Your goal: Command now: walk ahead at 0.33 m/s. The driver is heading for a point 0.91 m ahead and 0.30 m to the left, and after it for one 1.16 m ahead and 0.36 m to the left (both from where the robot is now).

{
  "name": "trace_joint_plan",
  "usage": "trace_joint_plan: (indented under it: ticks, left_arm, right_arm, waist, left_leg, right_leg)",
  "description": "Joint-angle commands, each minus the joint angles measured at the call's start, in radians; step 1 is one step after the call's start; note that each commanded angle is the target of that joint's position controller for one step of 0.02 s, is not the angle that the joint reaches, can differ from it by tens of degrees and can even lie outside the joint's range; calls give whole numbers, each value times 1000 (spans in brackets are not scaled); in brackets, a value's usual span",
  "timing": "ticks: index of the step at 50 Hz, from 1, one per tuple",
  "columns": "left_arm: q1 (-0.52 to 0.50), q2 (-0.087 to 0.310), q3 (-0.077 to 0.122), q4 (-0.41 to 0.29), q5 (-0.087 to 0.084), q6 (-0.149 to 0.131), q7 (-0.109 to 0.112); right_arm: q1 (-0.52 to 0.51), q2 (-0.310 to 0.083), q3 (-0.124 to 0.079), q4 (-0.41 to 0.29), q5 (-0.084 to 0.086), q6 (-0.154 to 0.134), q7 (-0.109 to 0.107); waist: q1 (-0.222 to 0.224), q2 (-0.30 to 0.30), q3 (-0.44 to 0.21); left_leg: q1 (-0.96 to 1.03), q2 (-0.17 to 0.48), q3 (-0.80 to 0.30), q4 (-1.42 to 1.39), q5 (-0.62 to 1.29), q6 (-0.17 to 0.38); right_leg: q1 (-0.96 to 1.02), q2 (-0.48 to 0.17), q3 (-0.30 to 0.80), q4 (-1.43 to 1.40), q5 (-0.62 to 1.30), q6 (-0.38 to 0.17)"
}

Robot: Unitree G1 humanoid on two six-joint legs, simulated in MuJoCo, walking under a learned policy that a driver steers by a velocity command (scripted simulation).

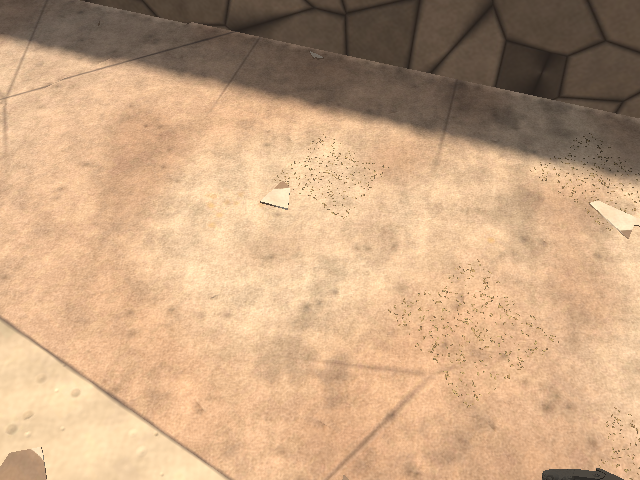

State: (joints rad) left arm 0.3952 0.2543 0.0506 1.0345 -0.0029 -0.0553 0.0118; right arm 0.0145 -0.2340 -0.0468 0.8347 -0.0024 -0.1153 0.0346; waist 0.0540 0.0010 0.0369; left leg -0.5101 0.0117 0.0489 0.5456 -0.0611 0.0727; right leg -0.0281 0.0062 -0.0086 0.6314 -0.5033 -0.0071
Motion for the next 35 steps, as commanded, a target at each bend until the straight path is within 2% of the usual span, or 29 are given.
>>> trace_joint_plan:
  ticks: [1, 2, 3, 4, 5, 6, 7, 9, 12, 15, 17, 18, 19, 20, 21, 22, 23, 25, 29, 35]
  left_arm:
    - [127, 89, 1, -30, -14, -43, -7]
    - [29, 121, 12, -59, -34, -49, -6]
    - [-29, 113, 12, -69, -27, -46, 2]
    - [-63, 109, 21, -75, -19, -34, 12]
    - [-48, 93, 23, -73, -11, -19, 14]
    - [-18, 52, 17, -66, -7, -6, 15]
    - [-3, 28, 13, -62, -6, 4, 17]
    - [-42, 27, 14, -79, 0, 15, 25]
    - [-116, 39, 13, -95, 3, 31, 28]
    - [-175, 59, 20, -102, 0, 49, 30]
    - [-198, 61, 24, -102, 4, 52, 31]
    - [-192, 59, 25, -95, 11, 49, 31]
    - [-194, 75, 27, -92, 22, 47, 31]
    - [-185, 109, 33, -92, 23, 45, 34]
    - [-213, 164, 44, -89, 7, 47, 37]
    - [-225, 111, 39, -75, -4, 47, 30]
    - [-231, 72, 32, -71, -2, 45, 24]
    - [-247, 65, 28, -64, 8, 35, 20]
    - [-229, 73, 30, -31, 1, 26, 24]
    - [-236, 69, 28, -2, -1, 36, 28]
  right_arm:
    - [380, -196, -52, 47, -6, 7, -1]
    - [283, -154, -37, 31, 2, 7, -4]
    - [203, -134, -27, 19, 1, 7, -5]
    - [151, -110, -20, 18, 3, 9, -6]
    - [147, -90, -12, 28, -12, 6, -6]
    - [146, -77, -7, 40, -23, 4, -5]
    - [141, -77, -5, 52, -27, 1, -5]
    - [126, -108, -10, 65, -30, 2, -16]
    - [126, -138, -15, 81, -19, 23, -32]
    - [145, -133, -11, 104, -17, 43, -38]
    - [139, -118, -6, 113, -9, 54, -41]
    - [138, -107, -2, 118, 0, 58, -42]
    - [174, -89, 3, 131, 3, 60, -41]
    - [203, -75, 8, 136, -9, 59, -42]
    - [290, -77, 1, 149, -14, 58, -40]
    - [276, -62, 5, 154, -15, 66, -47]
    - [232, -81, 2, 148, -11, 75, -53]
    - [205, -82, 1, 147, -7, 91, -63]
    - [208, -86, -3, 159, -3, 95, -62]
    - [218, -77, -6, 185, 0, 105, -65]
  waist:
    - [-142, 174, -446]
    - [-123, 130, -291]
    - [-89, 32, -213]
    - [-62, 11, -153]
    - [-37, 35, -138]
    - [-15, 53, -145]
    - [1, 61, -140]
    - [11, 80, -144]
    - [-9, 87, -165]
    - [-31, 85, -129]
    - [-27, 79, -92]
    - [-15, 66, -80]
    - [-19, 35, -67]
    - [-40, -10, -71]
    - [-116, -123, -70]
    - [-98, -145, -69]
    - [-75, -108, -41]
    - [-69, -78, -43]
    - [-63, -54, -82]
    - [-59, -14, -76]
  left_leg:
    - [862, 387, -617, -128, 475, 265]
    - [720, 352, -431, -130, 565, 222]
    - [578, 307, -326, -158, 615, 192]
    - [464, 271, -265, -207, 572, 179]
    - [374, 249, -220, -231, 617, 161]
    - [330, 238, -190, -246, 647, 169]
    - [290, 223, -152, -257, 680, 176]
    - [271, 206, -107, -266, 711, 178]
    - [269, 186, -72, -275, 601, 154]
    - [256, 193, -103, -299, 317, 148]
    - [242, 186, -125, -288, 129, 133]
    - [230, 163, -125, -267, 26, 107]
    - [221, 130, -125, -246, -62, 65]
    - [202, 87, -107, -203, -147, 27]
    - [164, 15, -63, -196, -223, -3]
    - [228, -6, -25, -196, -213, -23]
    - [250, -4, -18, -183, -195, -30]
    - [264, 7, -26, -166, -127, -26]
    - [308, 22, -31, -142, -14, -26]
    - [323, 26, -30, -130, 22, -34]
  right_leg:
    - [-553, 52, 188, 728, -135, -4]
    - [-606, 8, 153, 718, -72, -8]
    - [-581, -49, 108, 659, 0, 2]
    - [-555, -77, 82, 594, 45, 11]
    - [-468, -99, 87, 550, 82, 11]
    - [-411, -104, 86, 500, 112, 17]
    - [-375, -106, 78, 439, 131, 25]
    - [-359, -102, 66, 303, 189, 33]
    - [-300, -92, 47, 134, 304, 38]
    - [-275, -91, 51, 46, 324, 34]
    - [-241, -85, 42, -51, 328, 20]
    - [-193, -78, 32, -140, 382, 9]
    - [-150, -96, 55, -211, 483, -3]
    - [-105, -145, 101, -215, 618, -21]
    - [-76, -167, 118, -176, 657, -56]
    - [-150, -139, 108, -195, 493, -59]
    - [-194, -115, 99, -212, 435, -41]
    - [-187, -98, 81, -204, 500, -20]
    - [-142, -89, 68, -171, 606, -28]
    - [-130, -77, 57, -160, 612, -34]
